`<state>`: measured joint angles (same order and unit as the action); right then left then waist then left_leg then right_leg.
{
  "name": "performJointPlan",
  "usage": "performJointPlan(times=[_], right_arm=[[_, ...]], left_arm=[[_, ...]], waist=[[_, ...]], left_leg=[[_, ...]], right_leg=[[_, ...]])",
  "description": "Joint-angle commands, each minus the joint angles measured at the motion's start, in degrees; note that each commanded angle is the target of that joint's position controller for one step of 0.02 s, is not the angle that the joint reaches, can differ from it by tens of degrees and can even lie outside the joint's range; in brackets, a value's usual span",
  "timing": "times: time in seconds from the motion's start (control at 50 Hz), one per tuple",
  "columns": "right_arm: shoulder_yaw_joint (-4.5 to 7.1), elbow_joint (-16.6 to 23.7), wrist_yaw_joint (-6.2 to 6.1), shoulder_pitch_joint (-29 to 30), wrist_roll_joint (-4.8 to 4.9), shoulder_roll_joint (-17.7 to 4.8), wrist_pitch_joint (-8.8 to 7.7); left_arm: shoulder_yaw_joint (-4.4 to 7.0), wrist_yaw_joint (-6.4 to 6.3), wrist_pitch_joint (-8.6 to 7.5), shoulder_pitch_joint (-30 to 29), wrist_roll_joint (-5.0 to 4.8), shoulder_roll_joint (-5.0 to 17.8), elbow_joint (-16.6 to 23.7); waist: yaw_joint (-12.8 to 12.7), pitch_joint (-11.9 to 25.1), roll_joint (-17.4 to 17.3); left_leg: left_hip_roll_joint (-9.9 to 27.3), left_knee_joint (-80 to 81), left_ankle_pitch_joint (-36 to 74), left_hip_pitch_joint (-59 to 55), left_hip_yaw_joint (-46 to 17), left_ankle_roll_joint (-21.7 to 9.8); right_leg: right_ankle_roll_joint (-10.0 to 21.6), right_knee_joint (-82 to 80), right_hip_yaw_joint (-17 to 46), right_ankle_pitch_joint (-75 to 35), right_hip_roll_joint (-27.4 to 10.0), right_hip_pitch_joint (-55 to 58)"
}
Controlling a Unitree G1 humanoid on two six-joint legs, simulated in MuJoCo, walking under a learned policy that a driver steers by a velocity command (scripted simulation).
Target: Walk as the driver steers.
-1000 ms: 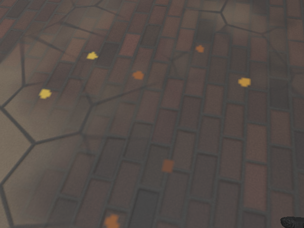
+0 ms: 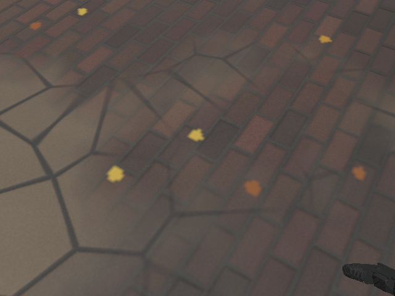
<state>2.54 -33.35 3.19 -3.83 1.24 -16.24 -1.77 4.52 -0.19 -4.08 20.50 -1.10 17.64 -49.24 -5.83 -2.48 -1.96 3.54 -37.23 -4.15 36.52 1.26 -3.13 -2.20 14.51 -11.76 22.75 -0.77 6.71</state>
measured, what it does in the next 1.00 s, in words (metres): walks ahead, turning right: left foot, then right foot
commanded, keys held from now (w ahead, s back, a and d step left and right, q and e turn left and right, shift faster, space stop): w+q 0.08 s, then w+e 0.64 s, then e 0.28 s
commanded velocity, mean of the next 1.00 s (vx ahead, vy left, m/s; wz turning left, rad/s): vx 0.44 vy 0.00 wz -0.23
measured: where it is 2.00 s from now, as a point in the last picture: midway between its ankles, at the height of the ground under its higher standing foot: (250, 227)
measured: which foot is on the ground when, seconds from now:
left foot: up 0.00-0.02, down 0.04-0.62, up 0.64-1.00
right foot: down 0.00-0.06, up 0.08-0.58, down 0.60-1.00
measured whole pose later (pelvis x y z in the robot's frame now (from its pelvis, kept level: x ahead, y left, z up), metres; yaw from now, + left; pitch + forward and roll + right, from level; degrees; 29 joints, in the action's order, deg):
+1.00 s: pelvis +0.56 -0.02 +0.01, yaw -20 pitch +3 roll -1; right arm 1.8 -38.0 0.2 -3.3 -0.5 -16.6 -4.4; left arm 4.3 -1.8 0.6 16.1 -1.2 17.7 -40.8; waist -3.6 -2.5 -1.9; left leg -0.7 -30.8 -1.3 32.1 -6.5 3.9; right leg 3.8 27.7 10.7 18.3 7.9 -10.7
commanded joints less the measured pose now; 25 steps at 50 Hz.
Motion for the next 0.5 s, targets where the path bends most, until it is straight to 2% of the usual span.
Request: performJointPlan(times=[0.02, 0.04, 0.06, 0.08, 0.1, 0.12, 0.14, 0.16, 0.18, 0.22, 0.28, 0.34, 0.4, 0.44, 0.5], right_arm=[[3.32, 3.26, 0.17, -6.21, -0.15, -7.75, -0.06], [5.13, 0.87, -0.60, -15.63, 0.12, -10.67, 0.42], [6.40, -0.55, -1.97, -22.28, 0.57, -15.32, 1.22], [6.14, 1.72, -1.71, -18.61, 0.60, -18.77, 0.38], [4.51, 1.97, -1.27, -19.20, -0.05, -12.44, -0.28], [3.76, 0.99, -1.26, -17.47, -0.62, -10.36, -0.91], [3.21, 0.80, -1.24, -13.69, -0.69, -9.08, -1.45], [2.56, 0.80, -1.35, -10.55, -1.18, -7.05, -1.87], [2.16, 0.83, -1.44, -9.16, -1.88, -6.37, -2.27], [2.14, -0.58, -1.43, -8.62, -1.85, -6.33, -3.33], [2.39, -3.19, -1.84, -9.92, -2.04, -7.09, -4.31], [2.25, -4.61, -2.42, -10.20, -2.21, -6.96, -4.38], [2.48, -6.33, -2.76, -11.63, -1.94, -7.95, -4.31], [2.70, -7.87, -2.88, -13.29, -1.62, -8.26, -3.84], [3.14, -9.49, -3.24, -14.87, -1.04, -8.86, -2.43]], left_arm=[[2.78, -0.68, 0.37, -3.37, -0.60, 12.39, 3.87], [2.30, -0.95, 0.50, -3.20, -0.51, 11.44, 4.22], [0.59, -0.84, 0.21, -0.41, 1.84, 6.63, 5.39], [-1.32, 0.10, -1.43, 2.76, 1.96, 2.39, 8.71], [0.06, 0.96, -2.93, -2.83, -0.23, 8.84, 8.18], [0.00, 1.27, -3.40, -6.12, -1.97, 8.94, 9.16], [-0.45, 0.78, -3.33, -6.83, -1.36, 7.57, 8.86], [-0.25, 0.41, -2.78, -6.50, -0.31, 7.51, 8.04], [-0.20, 0.51, -1.93, -4.55, -0.21, 7.32, 7.22], [-0.45, 0.38, -0.35, -2.18, 0.00, 5.57, 5.70], [-0.81, -0.02, 0.77, -6.33, 0.27, 4.06, 6.62], [-0.93, 0.59, 0.20, -9.81, 0.06, 3.28, 7.17], [-1.49, 1.50, -0.25, -14.43, -0.13, 1.92, 8.62], [-1.73, 2.19, -0.31, -16.94, -0.18, 1.57, 9.92], [-1.84, 3.48, -0.39, -19.76, 0.06, 1.54, 12.30]], waist=[[8.81, 4.74, 6.82], [13.82, 9.52, 5.37], [14.30, 14.87, -5.45], [8.65, 24.18, -16.06], [13.08, 24.32, -6.00], [12.30, 15.61, -4.20], [9.49, 9.90, 1.69], [7.54, 7.69, 1.15], [5.89, 6.89, -0.74], [4.61, 6.08, -0.94], [5.52, 2.11, -0.01], [7.03, 0.56, -0.19], [9.26, -1.30, -0.11], [10.41, -2.56, 0.31], [10.99, -2.99, 0.35]], left_leg=[[-6.06, 1.68, -4.76, -15.42, 4.95, -4.23], [-7.75, 3.79, -2.44, -30.12, 4.10, -6.44], [2.54, 3.84, -0.80, -47.26, -11.70, -10.03], [15.55, 15.05, -16.21, -60.90, -46.85, -21.95], [15.75, 20.13, -21.24, -59.09, -45.92, -18.43], [14.43, 20.52, -17.81, -51.37, -37.17, -15.84], [12.39, 20.60, -9.59, -41.72, -29.93, -13.93], [10.54, 20.99, -1.93, -35.24, -24.28, -12.92], [9.39, 22.50, 2.05, -30.43, -21.08, -12.56], [8.79, 25.53, 6.37, -26.12, -16.06, -12.91], [7.97, 28.82, 8.31, -25.48, -9.46, -11.77], [5.87, 29.85, 8.18, -27.34, -2.72, -8.85], [6.82, 31.19, 6.99, -29.74, 0.49, -7.49], [8.46, 30.49, 8.34, -34.39, 1.57, -7.38], [10.92, 26.53, 15.43, -42.51, 2.50, -6.87]], right_leg=[[7.30, 14.40, 1.45, -61.78, -13.85, -3.55], [5.53, 27.09, 0.26, -59.45, -12.06, -10.45], [3.03, 46.57, 0.14, -25.82, -8.23, -26.11], [0.72, 65.32, 10.10, 11.48, 3.46, -45.85], [1.91, 67.31, 18.21, 7.80, -0.24, -50.58], [2.99, 64.82, 16.56, 3.31, -2.45, -52.19], [3.02, 59.92, 15.94, -1.10, -5.46, -49.92], [2.75, 55.78, 16.01, -3.57, -7.49, -46.26], [2.52, 54.77, 16.33, -5.25, -8.55, -42.17], [1.44, 52.28, 15.65, -7.40, -8.75, -39.59], [0.08, 45.26, 16.24, -15.48, -8.75, -44.31], [0.36, 34.59, 16.45, -27.00, -6.82, -44.67], [1.08, 25.91, 14.54, -32.58, -5.18, -43.54], [1.94, 22.56, 14.15, -31.76, -4.68, -45.59], [3.86, 19.70, 12.42, -24.58, -3.59, -49.20]])
Keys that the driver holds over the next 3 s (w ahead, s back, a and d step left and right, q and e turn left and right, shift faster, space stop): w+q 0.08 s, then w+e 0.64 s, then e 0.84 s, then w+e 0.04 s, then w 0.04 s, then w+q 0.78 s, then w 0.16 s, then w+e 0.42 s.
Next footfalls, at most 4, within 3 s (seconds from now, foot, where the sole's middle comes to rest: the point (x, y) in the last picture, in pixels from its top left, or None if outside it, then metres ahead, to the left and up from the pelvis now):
0.04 left None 0.21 0.11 -0.76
0.60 right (254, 275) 0.52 -0.10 -0.76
1.04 left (222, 200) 0.79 0.02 -0.76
1.46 right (272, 254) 0.60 -0.16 -0.76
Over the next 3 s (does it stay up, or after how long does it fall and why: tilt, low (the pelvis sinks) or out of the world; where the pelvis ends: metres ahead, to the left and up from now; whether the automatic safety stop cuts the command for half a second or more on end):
stays up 1.21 -0.29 0.01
